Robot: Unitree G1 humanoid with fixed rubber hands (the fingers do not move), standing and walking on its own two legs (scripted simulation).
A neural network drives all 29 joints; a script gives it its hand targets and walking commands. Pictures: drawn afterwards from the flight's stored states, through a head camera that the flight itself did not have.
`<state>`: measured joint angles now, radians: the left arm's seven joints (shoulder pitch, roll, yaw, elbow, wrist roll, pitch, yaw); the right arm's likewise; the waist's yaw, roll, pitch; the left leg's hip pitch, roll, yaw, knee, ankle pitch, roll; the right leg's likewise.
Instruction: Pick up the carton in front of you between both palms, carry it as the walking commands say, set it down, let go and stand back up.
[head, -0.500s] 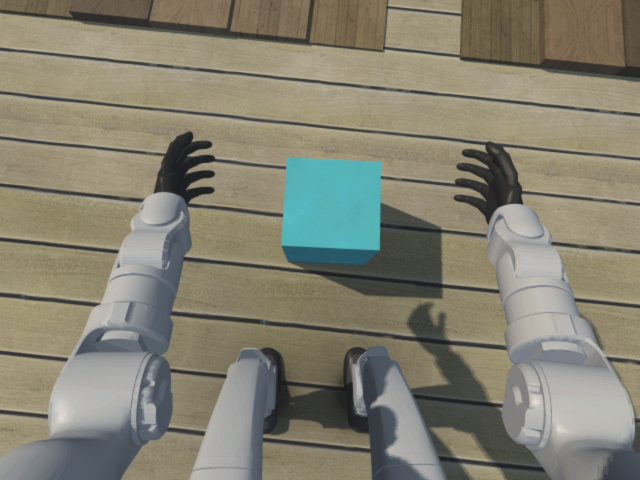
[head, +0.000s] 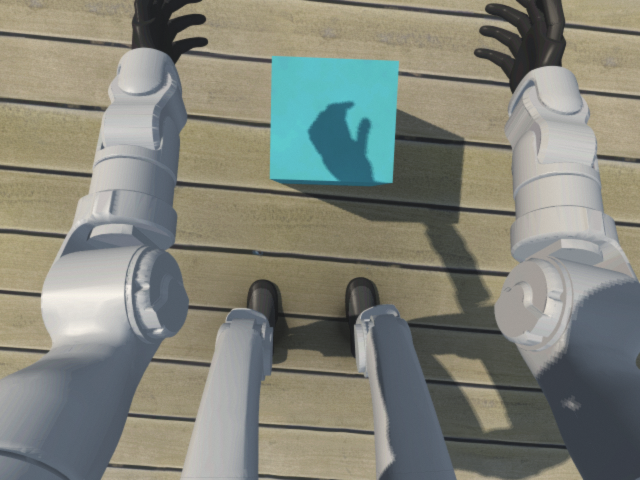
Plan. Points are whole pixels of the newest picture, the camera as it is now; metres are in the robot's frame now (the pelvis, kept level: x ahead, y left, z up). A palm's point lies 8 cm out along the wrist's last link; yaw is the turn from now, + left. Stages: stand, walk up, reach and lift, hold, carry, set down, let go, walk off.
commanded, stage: reach and lift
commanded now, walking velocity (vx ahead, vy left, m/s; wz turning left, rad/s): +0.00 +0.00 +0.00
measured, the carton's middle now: (329, 132) +0.52 -0.04 -0.52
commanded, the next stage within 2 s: none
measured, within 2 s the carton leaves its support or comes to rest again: leaves its support in 1.62 s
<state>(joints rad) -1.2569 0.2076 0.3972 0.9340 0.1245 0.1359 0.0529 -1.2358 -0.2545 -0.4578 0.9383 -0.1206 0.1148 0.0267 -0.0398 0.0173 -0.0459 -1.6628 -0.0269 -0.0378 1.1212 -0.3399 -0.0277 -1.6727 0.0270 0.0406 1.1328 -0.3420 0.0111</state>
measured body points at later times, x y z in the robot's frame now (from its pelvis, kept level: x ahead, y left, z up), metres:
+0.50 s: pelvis -0.06 +0.01 -0.22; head +0.32 -0.01 +0.02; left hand +0.54 +0.15 -0.38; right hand +0.51 -0.23 -0.38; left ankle +0.05 +0.13 -0.61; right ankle +0.05 -0.12 -0.61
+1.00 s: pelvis -0.05 +0.01 -0.27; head +0.33 -0.01 -0.05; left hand +0.54 +0.14 -0.45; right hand +0.52 -0.22 -0.45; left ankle +0.05 +0.13 -0.61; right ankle +0.05 -0.12 -0.61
